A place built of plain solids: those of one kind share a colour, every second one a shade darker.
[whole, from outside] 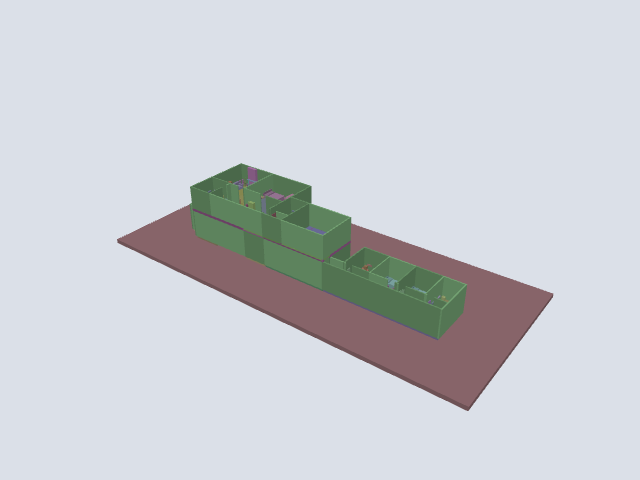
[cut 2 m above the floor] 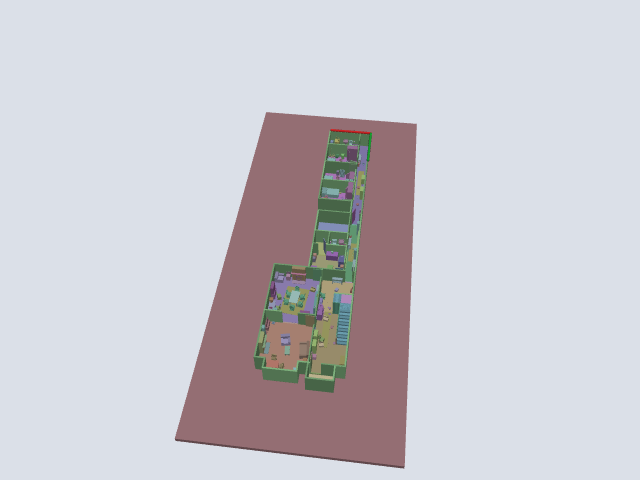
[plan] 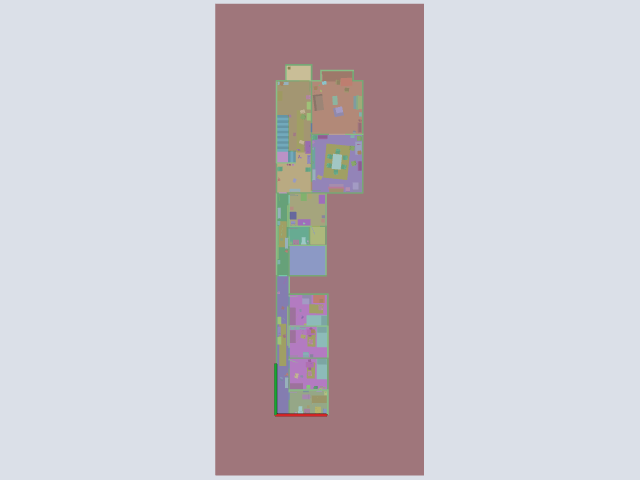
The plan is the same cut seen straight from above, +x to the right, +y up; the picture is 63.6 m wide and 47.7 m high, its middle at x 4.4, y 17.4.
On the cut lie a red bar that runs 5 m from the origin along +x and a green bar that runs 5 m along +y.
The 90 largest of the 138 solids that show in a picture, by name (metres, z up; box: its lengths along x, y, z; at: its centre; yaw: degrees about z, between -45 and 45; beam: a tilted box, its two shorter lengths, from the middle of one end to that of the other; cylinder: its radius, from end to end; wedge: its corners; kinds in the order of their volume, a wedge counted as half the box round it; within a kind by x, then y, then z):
{
 "under_1": {"box": [20.73, 46.88, 0.5], "at": [4.37, 17.44, -0.97]},
 "wall_1": {"box": [0.16, 13.64, 3.46], "at": [0.08, 6.98, 1.43]},
 "wall_2": {"box": [0.16, 5.44, 2.85], "at": [0.08, 16.65, 4.88]},
 "wall_3": {"box": [0.16, 8.09, 3.46], "at": [0.08, 17.98, 1.43]},
 "wall_4": {"box": [0.16, 2.52, 2.85], "at": [0.08, 20.76, 4.88]},
 "wall_5": {"box": [0.16, 2.85, 3.46], "at": [0.08, 23.57, 1.43]},
 "wall_6": {"box": [0.16, 7.97, 2.85], "at": [0.08, 26.14, 4.88]},
 "wall_7": {"box": [0.16, 8.01, 3.46], "at": [0.08, 29.14, 1.43]},
 "wall_8": {"box": [0.16, 2.89, 2.85], "at": [0.08, 31.7, 4.88]},
 "wall_9": {"box": [1.99, 0.13, 3.46], "at": [0.99, 25.07, 1.43]},
 "wall_10": {"box": [0.16, 1.42, 3.46], "at": [1.02, 34.01, 1.43]},
 "wall_11": {"box": [2.14, 0.13, 2.85], "at": [1.07, 30.18, 4.88]},
 "wall_12": {"box": [2.34, 0.13, 3.46], "at": [1.17, 33.2, 1.43]},
 "wall_13": {"box": [0.13, 1.36, 3.46], "at": [1.32, 0.84, 1.43]},
 "wall_14": {"box": [0.13, 2.07, 3.46], "at": [1.32, 3.6, 1.43]},
 "wall_15": {"box": [0.13, 2.07, 3.46], "at": [1.32, 7.74, 1.43]},
 "wall_16": {"box": [0.13, 2.07, 3.46], "at": [1.32, 9.94, 1.43]},
 "wall_17": {"box": [0.13, 2.88, 3.46], "at": [1.32, 15.37, 1.43]},
 "wall_18": {"box": [0.13, 2.23, 3.46], "at": [1.32, 19.93, 1.43]},
 "wall_19": {"box": [0.16, 1.67, 3.46], "at": [1.34, 12.94, 1.43]},
 "wall_20": {"box": [2.71, 0.16, 3.46], "at": [2.29, 34.8, 1.43]},
 "wall_21": {"box": [2.31, 0.13, 3.46], "at": [2.42, 18.75, 1.43]},
 "wall_22": {"box": [5.07, 0.16, 2.85], "at": [2.54, 13.85, 4.88]},
 "wall_23": {"box": [5.07, 0.13, 2.85], "at": [2.54, 19.43, 4.88]},
 "wall_24": {"box": [5.26, 0.16, 3.46], "at": [2.63, 0.08, 1.43]},
 "wall_25": {"box": [3.96, 0.13, 3.46], "at": [3.09, 13.87, 1.43]},
 "wall_26": {"box": [3.81, 0.13, 3.46], "at": [3.17, 16.88, 1.43]},
 "wall_27": {"box": [4.0, 0.13, 3.46], "at": [3.26, 2.5, 1.43]},
 "wall_28": {"box": [4.0, 0.13, 3.46], "at": [3.26, 5.67, 1.43]},
 "wall_29": {"box": [4.0, 0.13, 3.46], "at": [3.26, 8.84, 1.43]},
 "wall_30": {"box": [4.0, 0.16, 3.46], "at": [3.26, 12.02, 1.43]},
 "wall_31": {"box": [0.13, 2.43, 2.85], "at": [3.56, 23.36, 4.88]},
 "wall_32": {"box": [0.13, 4.63, 3.46], "at": [3.56, 25.52, 1.43]},
 "wall_33": {"box": [0.13, 2.43, 2.85], "at": [3.56, 26.61, 4.88]},
 "wall_34": {"box": [0.13, 4.13, 3.46], "at": [3.56, 31.07, 1.43]},
 "wall_35": {"box": [0.13, 2.89, 2.85], "at": [3.56, 31.7, 4.88]},
 "wall_36": {"box": [0.16, 1.42, 3.46], "at": [3.57, 34.01, 1.43]},
 "wall_37": {"box": [8.73, 0.16, 2.85], "at": [4.37, 33.22, 4.88]},
 "wall_38": {"box": [1.81, 0.13, 3.46], "at": [4.39, 27.89, 1.43]},
 "wall_39": {"box": [7.62, 0.13, 6.61], "at": [4.92, 22.09, 3.0]},
 "wall_40": {"box": [0.16, 2.88, 3.46], "at": [4.99, 15.37, 1.43]},
 "wall_41": {"box": [0.16, 5.44, 2.85], "at": [4.99, 16.65, 4.88]},
 "wall_42": {"box": [0.16, 3.17, 3.46], "at": [4.99, 20.41, 1.43]},
 "wall_43": {"box": [0.16, 2.49, 2.85], "at": [4.99, 20.75, 4.88]},
 "wall_44": {"box": [0.16, 2.27, 3.46], "at": [5.18, 1.29, 1.43]},
 "wall_45": {"box": [0.16, 3.04, 3.46], "at": [5.18, 4.08, 1.43]},
 "wall_46": {"box": [0.16, 3.04, 3.46], "at": [5.18, 7.25, 1.43]},
 "wall_47": {"box": [0.16, 3.04, 3.46], "at": [5.18, 10.42, 1.43]},
 "wall_48": {"box": [3.35, 0.16, 3.46], "at": [6.09, 34.25, 1.43]},
 "wall_49": {"box": [5.24, 0.13, 2.85], "at": [6.11, 27.89, 4.88]},
 "wall_50": {"box": [3.82, 0.031, 6.61], "at": [6.82, 22.0, 3.0]},
 "wall_51": {"box": [1.83, 0.13, 3.46], "at": [7.82, 27.89, 1.43]},
 "wall_52": {"box": [1.12, 0.16, 3.46], "at": [8.17, 33.22, 1.43]},
 "wall_53": {"box": [0.16, 5.68, 6.61], "at": [8.65, 24.99, 3.0]},
 "wall_54": {"box": [0.16, 5.18, 6.61], "at": [8.65, 30.55, 3.0]},
 "floor_ext_bedsit_1": {"box": [3.71, 3.04, 0.63], "at": [3.25, 4.08, -0.31]},
 "floor_ext_bedsit_2": {"box": [3.71, 3.04, 0.63], "at": [3.25, 7.25, -0.31]},
 "floor_ext_bedsit_3": {"box": [3.71, 3.04, 0.63], "at": [3.25, 10.42, -0.31]},
 "floor_hall_1": {"box": [3.33, 2.85, 0.63], "at": [1.82, 23.57, -0.31]},
 "floor_hall_2": {"box": [3.33, 3.32, 0.63], "at": [1.82, 31.48, -0.31]},
 "floor_hall_3": {"box": [2.28, 3.64, 0.63], "at": [2.35, 28.0, -0.31]},
 "floor_hall_4": {"box": [1.5, 1.18, 0.63], "at": [2.74, 25.59, -0.31]},
 "floor_lounge_1": {"box": [4.95, 5.18, 0.63], "at": [6.09, 30.55, -0.31]},
 "floor_lounge_2": {"box": [3.03, 1.03, 0.63], "at": [6.09, 33.66, -0.31]},
 "floor_dining_room_1": {"box": [4.95, 5.68, 0.63], "at": [6.09, 24.99, -0.31]},
 "floor_ext_corridor_1": {"box": [1.1, 13.64, 0.63], "at": [0.71, 6.98, -0.31]},
 "floor_kitchen_1": {"box": [3.52, 3.2, 0.63], "at": [3.15, 20.42, -0.31]},
 "floor_back_stair_1": {"box": [3.52, 2.88, 0.63], "at": [3.15, 15.37, -0.31]},
 "floor_back_passage_1": {"box": [1.1, 8.09, 0.63], "at": [0.71, 17.98, -0.31]},
 "floor_ext_shower_1": {"box": [3.71, 2.27, 0.63], "at": [3.25, 1.29, -0.31]},
 "wardrobe_1": {"box": [0.6, 1.26, 2.0], "at": [1.7, 7.8, 1.0]},
 "wardrobe_2": {"box": [0.6, 1.75, 2.0], "at": [1.7, 9.83, 1.0]},
 "wardrobe_3": {"box": [1.28, 0.6, 2.0], "at": [2.07, 2.87, 1.0]},
 "upper_floor_keepers_flat_1": {"box": [4.75, 5.44, 0.16], "at": [2.54, 16.65, 3.38]},
 "stair_landing_1": {"box": [1.05, 1.05, 3.03], "at": [0.68, 25.65, 1.22]},
 "child_bed_1": {"box": [2.06, 1.06, 0.4], "at": [4.09, 9.4, 0.38]},
 "child_bed_2": {"box": [1.06, 2.06, 0.4], "at": [4.6, 4.59, 0.38]},
 "child_bed_3": {"box": [1.06, 2.06, 0.4], "at": [4.6, 7.76, 0.38]},
 "stair_1": {"box": [1.05, 1.04, 2.3], "at": [0.68, 26.7, 0.85]},
 "floor_cloakroom_1": {"box": [1.9, 1.75, 0.63], "at": [2.34, 17.82, -0.31]},
 "floor_porch_1": {"box": [2.39, 1.45, 0.5], "at": [2.29, 33.99, -0.38]},
 "fixture_breast_dining_room_1": {"box": [1.42, 0.37, 3.21], "at": [6.02, 22.33, 1.55]},
 "floor_laundry_1": {"box": [1.49, 1.75, 0.63], "at": [4.17, 17.82, -0.31]},
 "fixture_breast_lounge_1": {"box": [0.39, 1.28, 3.21], "at": [8.38, 31.07, 1.55]},
 "fixture_breast_bedsit_front_1": {"box": [0.39, 1.28, 2.9], "at": [8.37, 31.07, 4.86]},
 "double_bed_1": {"box": [1.55, 2.11, 0.4], "at": [7.37, 26.77, 3.96]},
 "bookcase_1": {"box": [0.31, 2.14, 1.15], "at": [3.79, 25.54, 0.57]},
 "fridge_flat_1": {"box": [0.6, 0.73, 1.66], "at": [2.79, 21.64, 0.83]},
 "chest_drawers_1": {"box": [0.5, 1.28, 1.04], "at": [3.23, 26.61, 0.52]},
 "rug_1": {"box": [2.4, 3.4, 0.08], "at": [6.08, 25.18, -0.03], "yaw": -5.7}
}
